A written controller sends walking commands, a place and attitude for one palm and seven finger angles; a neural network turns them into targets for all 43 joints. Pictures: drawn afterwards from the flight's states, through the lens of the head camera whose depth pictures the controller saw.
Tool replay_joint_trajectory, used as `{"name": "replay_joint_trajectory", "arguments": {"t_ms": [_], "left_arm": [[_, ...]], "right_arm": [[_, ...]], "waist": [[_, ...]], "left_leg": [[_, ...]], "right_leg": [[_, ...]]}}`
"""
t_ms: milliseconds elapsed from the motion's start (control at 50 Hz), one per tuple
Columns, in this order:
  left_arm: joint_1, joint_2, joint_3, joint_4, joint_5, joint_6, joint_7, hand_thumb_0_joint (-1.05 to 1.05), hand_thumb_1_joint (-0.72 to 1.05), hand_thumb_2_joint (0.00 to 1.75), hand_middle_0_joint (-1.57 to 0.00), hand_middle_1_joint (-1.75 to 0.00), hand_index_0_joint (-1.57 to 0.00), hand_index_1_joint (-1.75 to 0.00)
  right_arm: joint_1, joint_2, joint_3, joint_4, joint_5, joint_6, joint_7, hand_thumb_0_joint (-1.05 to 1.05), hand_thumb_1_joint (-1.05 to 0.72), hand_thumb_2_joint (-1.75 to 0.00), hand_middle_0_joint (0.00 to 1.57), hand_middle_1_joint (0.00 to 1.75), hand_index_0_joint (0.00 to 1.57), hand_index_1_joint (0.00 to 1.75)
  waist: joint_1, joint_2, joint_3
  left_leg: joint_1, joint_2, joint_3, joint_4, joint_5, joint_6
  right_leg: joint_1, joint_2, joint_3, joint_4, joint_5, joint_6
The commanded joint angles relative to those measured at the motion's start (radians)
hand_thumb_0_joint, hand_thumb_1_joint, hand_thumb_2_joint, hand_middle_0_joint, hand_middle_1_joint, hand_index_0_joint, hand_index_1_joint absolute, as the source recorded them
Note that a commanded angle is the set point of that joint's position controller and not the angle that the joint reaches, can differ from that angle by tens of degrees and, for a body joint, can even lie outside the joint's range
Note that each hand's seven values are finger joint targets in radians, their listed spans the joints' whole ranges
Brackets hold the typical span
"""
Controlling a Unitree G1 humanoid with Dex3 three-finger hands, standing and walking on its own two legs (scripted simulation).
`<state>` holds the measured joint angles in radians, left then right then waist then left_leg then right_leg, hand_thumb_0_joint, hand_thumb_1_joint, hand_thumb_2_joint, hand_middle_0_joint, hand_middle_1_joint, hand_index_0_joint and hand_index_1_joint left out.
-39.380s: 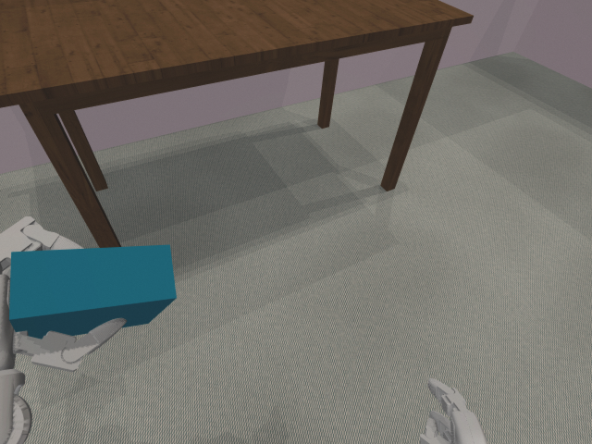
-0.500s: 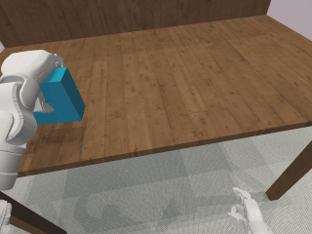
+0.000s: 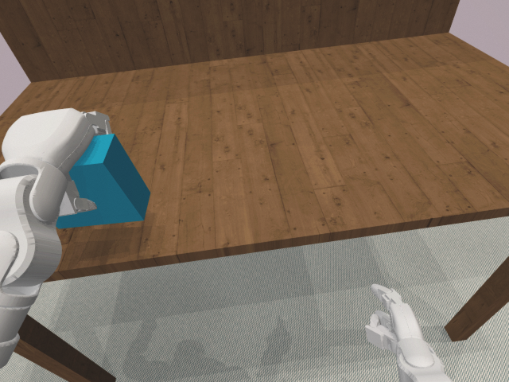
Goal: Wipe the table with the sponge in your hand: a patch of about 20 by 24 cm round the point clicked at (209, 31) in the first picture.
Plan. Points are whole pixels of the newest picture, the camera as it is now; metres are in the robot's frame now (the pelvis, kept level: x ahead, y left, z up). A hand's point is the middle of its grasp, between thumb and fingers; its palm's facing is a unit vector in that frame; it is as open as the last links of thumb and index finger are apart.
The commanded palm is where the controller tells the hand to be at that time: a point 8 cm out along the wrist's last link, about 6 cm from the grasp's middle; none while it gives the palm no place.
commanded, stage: bring the sponge back beside the body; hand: left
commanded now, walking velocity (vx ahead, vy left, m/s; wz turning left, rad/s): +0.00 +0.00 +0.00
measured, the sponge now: (92, 194) +0.28 +0.29 +0.18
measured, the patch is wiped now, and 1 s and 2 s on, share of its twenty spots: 0.95 0.95 0.95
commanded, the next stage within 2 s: step back with the hand held close in 1.04 s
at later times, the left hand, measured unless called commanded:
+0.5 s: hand (64, 206) +0.21 +0.26 +0.24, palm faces +0.19 +0.00 -0.98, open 9.5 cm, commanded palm +0.16 +0.28 +0.31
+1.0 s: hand (27, 216) +0.18 +0.27 +0.25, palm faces +0.35 -0.04 -0.94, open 9.5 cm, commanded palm +0.12 +0.27 +0.31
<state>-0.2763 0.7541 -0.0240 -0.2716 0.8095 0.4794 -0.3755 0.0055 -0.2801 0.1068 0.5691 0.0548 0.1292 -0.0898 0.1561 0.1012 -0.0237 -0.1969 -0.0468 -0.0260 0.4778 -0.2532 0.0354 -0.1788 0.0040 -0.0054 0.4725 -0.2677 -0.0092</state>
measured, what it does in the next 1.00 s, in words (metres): stands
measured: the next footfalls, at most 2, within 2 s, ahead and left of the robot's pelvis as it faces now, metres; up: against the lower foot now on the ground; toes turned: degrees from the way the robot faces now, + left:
none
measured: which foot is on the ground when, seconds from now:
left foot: down 0.00-1.00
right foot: down 0.00-1.00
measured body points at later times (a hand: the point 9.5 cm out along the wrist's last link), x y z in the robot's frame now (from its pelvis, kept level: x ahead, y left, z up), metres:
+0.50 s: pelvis -0.02 -0.02 +0.00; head -0.05 -0.06 +0.44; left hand +0.20 +0.26 +0.29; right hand +0.25 -0.19 -0.06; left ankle +0.00 +0.10 -0.74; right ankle -0.01 -0.12 -0.74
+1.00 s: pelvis -0.04 -0.01 +0.00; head -0.08 -0.05 +0.44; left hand +0.16 +0.27 +0.30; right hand +0.24 -0.18 -0.05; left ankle +0.00 +0.10 -0.74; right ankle -0.01 -0.12 -0.74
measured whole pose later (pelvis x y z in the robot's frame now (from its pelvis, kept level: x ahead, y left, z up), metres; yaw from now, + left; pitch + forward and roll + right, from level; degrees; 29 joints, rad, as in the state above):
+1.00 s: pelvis -0.04 -0.01 +0.00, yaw -2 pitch -7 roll +0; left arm -0.01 0.76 0.10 -0.53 0.72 0.52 -0.21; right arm -0.01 -0.25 0.12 0.58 0.05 0.11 -0.09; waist 0.18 0.10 -0.01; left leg -0.15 -0.02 -0.01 0.50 -0.23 0.01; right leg -0.15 0.03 0.01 0.50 -0.24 -0.03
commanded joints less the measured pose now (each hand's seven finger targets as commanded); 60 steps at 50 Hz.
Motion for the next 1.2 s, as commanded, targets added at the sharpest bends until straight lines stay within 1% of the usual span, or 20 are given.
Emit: {"name": "replay_joint_trajectory", "arguments": {"t_ms": [0, 160, 320, 400, 480, 520, 540, 620, 640, 720, 780, 800, 820, 960, 1040, 1100, 1120, 1140, 1160, 1180], "left_arm": [[-0.329, 0.357, 0.291, -0.198, 0.025, -0.01, 0.078, 0.0, 0.1, 1.3, -1.2, -1.6, -1.2, -1.6], [-0.179, 0.249, 0.205, -0.173, -0.02, 0.048, 0.049, 0.0, 0.1, 1.3, -1.2, -1.6, -1.2, -1.6], [-0.147, 0.341, 0.29, -0.389, 0.011, 0.015, 0.066, 0.0, 0.1, 1.3, -1.2, -1.6, -1.2, -1.6], [-0.081, 0.367, 0.358, -0.436, -0.021, -0.011, 0.113, 0.0, 0.1, 1.3, -1.2, -1.6, -1.2, -1.6], [-0.026, 0.31, 0.327, -0.34, -0.048, 0.006, 0.138, 0.0, 0.1, 1.3, -1.2, -1.6, -1.2, -1.6], [-0.021, 0.296, 0.323, -0.362, -0.055, 0.018, 0.145, 0.0, 0.1, 1.3, -1.2, -1.6, -1.2, -1.6], [0.063, 0.248, 0.299, -0.285, -0.072, 0.027, 0.141, 0.0, 0.1, 1.3, -1.2, -1.6, -1.2, -1.6], [0.084, 0.239, 0.296, -0.443, -0.079, 0.028, 0.139, 0.0, 0.1, 1.3, -1.2, -1.6, -1.2, -1.6], [0.163, 0.202, 0.28, -0.384, -0.093, 0.032, 0.139, 0.0, 0.1, 1.3, -1.2, -1.6, -1.2, -1.6], [0.042, 0.272, 0.316, -0.502, -0.056, 0.022, 0.171, 0.0, 0.1, 1.3, -1.2, -1.6, -1.2, -1.6], [0.002, 0.305, 0.334, -0.463, -0.045, 0.011, 0.193, 0.0, 0.1, 1.3, -1.2, -1.6, -1.2, -1.6], [-0.037, 0.317, 0.346, -0.515, -0.043, 0.013, 0.206, 0.0, 0.1, 1.3, -1.2, -1.6, -1.2, -1.6], [-0.051, 0.302, 0.327, -0.471, -0.025, 0.017, 0.214, 0.0, 0.1, 1.3, -1.2, -1.6, -1.2, -1.6], [0.068, 0.21, 0.271, -0.347, -0.078, 0.033, 0.193, 0.0, 0.1, 1.3, -1.2, -1.6, -1.2, -1.6], [0.084, 0.174, 0.245, -0.339, -0.077, 0.044, 0.184, 0.0, 0.1, 1.3, -1.2, -1.6, -1.2, -1.6], [0.027, 0.254, 0.309, -0.502, -0.067, 0.035, 0.194, 0.0, 0.1, 1.3, -1.2, -1.6, -1.2, -1.6], [0.005, 0.239, 0.291, -0.508, -0.044, 0.037, 0.196, 0.0, 0.1, 1.3, -1.2, -1.6, -1.2, -1.6], [0.104, 0.058, 0.143, -0.267, -0.043, 0.058, 0.188, 0.0, 0.1, 1.3, -1.2, -1.6, -1.2, -1.6], [-0.043, -0.047, 0.472, -0.532, -0.818, -0.201, 0.329, 0.0, 0.1, 1.3, -1.2, -1.6, -1.2, -1.6], [0.175, 0.018, 0.479, -0.317, -0.811, -0.273, 0.396, 0.0, 0.1, 1.3, -1.2, -1.6, -1.2, -1.6]], "right_arm": [[-0.239, -0.099, -0.04, -0.174, -0.003, -0.061, -0.002, 0.0, -0.9, -0.9, 0.2, 0.3, 0.2, 0.3], [-0.232, -0.089, -0.022, -0.181, 0.008, -0.028, 0.01, 0.0, -0.9, -0.9, 0.2, 0.3, 0.2, 0.3], [-0.242, -0.071, -0.011, -0.227, -0.01, -0.059, -0.009, 0.0, -0.9, -0.9, 0.2, 0.3, 0.2, 0.3], [-0.286, -0.081, -0.031, -0.211, -0.005, -0.074, -0.006, 0.0, -0.9, -0.9, 0.2, 0.3, 0.2, 0.3], [-0.248, -0.08, -0.032, -0.185, -0.008, -0.059, -0.002, 0.0, -0.9, -0.9, 0.2, 0.3, 0.2, 0.3], [-0.24, -0.073, -0.023, -0.203, -0.006, -0.071, 0.0, 0.0, -0.9, -0.9, 0.2, 0.3, 0.2, 0.3], [-0.235, -0.071, -0.028, -0.183, -0.002, -0.065, 0.0, 0.0, -0.9, -0.9, 0.2, 0.3, 0.2, 0.3], [-0.26, -0.066, -0.018, -0.232, 0.0, -0.074, 0.001, 0.0, -0.9, -0.9, 0.2, 0.3, 0.2, 0.3], [-0.251, -0.065, -0.024, -0.21, -0.002, -0.073, -0.002, 0.0, -0.9, -0.9, 0.2, 0.3, 0.2, 0.3], [-0.269, -0.062, -0.014, -0.232, -0.011, -0.093, -0.014, 0.0, -0.9, -0.9, 0.2, 0.3, 0.2, 0.3], [-0.272, -0.072, -0.028, -0.2, -0.014, -0.084, -0.021, 0.0, -0.9, -0.9, 0.2, 0.3, 0.2, 0.3], [-0.31, -0.073, -0.033, -0.204, -0.005, -0.099, -0.02, 0.0, -0.9, -0.9, 0.2, 0.3, 0.2, 0.3], [-0.264, -0.059, -0.018, -0.206, -0.017, -0.097, -0.019, 0.0, -0.9, -0.9, 0.2, 0.3, 0.2, 0.3], [-0.269, -0.07, -0.024, -0.179, 0.0, -0.077, -0.004, 0.0, -0.9, -0.9, 0.2, 0.3, 0.2, 0.3], [-0.271, -0.062, -0.018, -0.187, 0.001, -0.087, -0.005, 0.0, -0.9, -0.9, 0.2, 0.3, 0.2, 0.3], [-0.322, -0.074, -0.026, -0.21, 0.003, -0.099, -0.006, 0.0, -0.9, -0.9, 0.2, 0.3, 0.2, 0.3], [-0.296, -0.057, -0.012, -0.227, -0.008, -0.101, -0.007, 0.0, -0.9, -0.9, 0.2, 0.3, 0.2, 0.3], [-0.263, -0.056, -0.009, -0.187, -0.005, -0.097, -0.009, 0.0, -0.9, -0.9, 0.2, 0.3, 0.2, 0.3], [-0.036, -0.059, -0.066, -0.35, 0.013, -0.104, 0.025, 0.0, -0.9, -0.9, 0.2, 0.3, 0.2, 0.3], [0.003, -0.074, -0.037, -0.243, -0.018, -0.108, 0.023, 0.0, -0.9, -0.9, 0.2, 0.3, 0.2, 0.3]], "waist": [[0.006, 0.015, -0.278], [-0.003, -0.048, -0.171], [0.028, -0.027, -0.294], [0.022, 0.04, -0.225], [0.024, -0.024, -0.129], [0.036, -0.038, -0.17], [0.015, -0.058, -0.096], [0.036, -0.057, -0.168], [0.015, -0.06, -0.103], [0.035, -0.042, -0.162], [0.024, -0.001, -0.099], [0.015, 0.073, -0.131], [0.04, 0.038, -0.146], [0.018, -0.05, -0.063], [0.012, -0.022, -0.068], [0.019, 0.031, -0.142], [0.046, -0.006, -0.193], [-0.005, -0.04, -0.049], [-0.155, -0.213, 0.075], [-0.14, -0.326, -0.004]], "left_leg": [[0.059, 0.031, -0.006, -0.046, 0.335, -0.015], [0.015, 0.029, 0.022, -0.065, 0.248, -0.017], [0.038, 0.007, 0.022, -0.019, 0.283, -0.005], [0.055, 0.024, 0.004, -0.025, 0.229, -0.016], [0.012, 0.024, 0.024, -0.032, 0.182, -0.024], [0.011, 0.021, 0.028, -0.019, 0.204, -0.024], [0.005, 0.029, 0.033, -0.029, 0.183, -0.024], [0.009, 0.021, 0.034, -0.019, 0.176, -0.018], [0.007, 0.025, 0.042, -0.024, 0.151, -0.018], [0.018, 0.018, 0.038, -0.015, 0.133, -0.017], [0.022, 0.023, 0.031, -0.043, 0.068, -0.025], [0.043, 0.032, 0.014, -0.053, 0.055, -0.028], [0.026, 0.021, 0.032, -0.043, 0.105, -0.028], [0.009, 0.038, 0.022, -0.08, 0.059, -0.031], [0.007, 0.038, 0.026, -0.085, 0.051, -0.027], [0.02, 0.044, 0.001, -0.089, 0.041, -0.027], [0.018, 0.023, 0.023, -0.068, 0.105, -0.023], [0.002, 0.029, 0.036, -0.082, 0.066, -0.026], [-0.018, 0.043, -0.049, 0.055, -0.172, -0.007], [0.019, 0.02, -0.042, 0.153, -0.207, -0.006]], "right_leg": [[0.122, 0.025, 0.031, -0.034, 0.25, -0.063], [0.08, 0.016, -0.006, -0.049, 0.193, -0.03], [0.135, -0.003, 0.027, -0.006, 0.189, -0.038], [0.085, 0.014, 0.08, -0.049, 0.133, -0.054], [0.045, 0.01, 0.052, -0.061, 0.096, -0.034], [0.071, -0.001, 0.055, -0.045, 0.109, -0.033], [0.036, 0.011, 0.044, -0.063, 0.098, -0.025], [0.069, -0.006, 0.055, -0.047, 0.075, -0.02], [0.032, 0.001, 0.048, -0.067, 0.054, -0.015], [0.046, -0.009, 0.064, -0.062, -0.015, -0.023], [0.004, 0.006, 0.065, -0.093, -0.086, -0.029], [0.02, 0.017, 0.103, -0.097, -0.086, -0.046], [0.043, 0.003, 0.063, -0.069, -0.056, -0.042], [0.027, 0.014, 0.039, -0.1, -0.042, -0.023], [0.024, 0.017, 0.031, -0.091, -0.051, -0.025], [0.065, 0.023, 0.071, -0.08, -0.036, -0.039], [0.095, 0.01, 0.041, -0.053, -0.011, -0.036], [0.009, 0.023, 0.012, -0.089, -0.049, -0.027], [-0.254, -0.016, 0.126, -0.215, -0.153, -0.018], [-0.316, -0.076, 0.173, -0.231, -0.259, -0.054]]}}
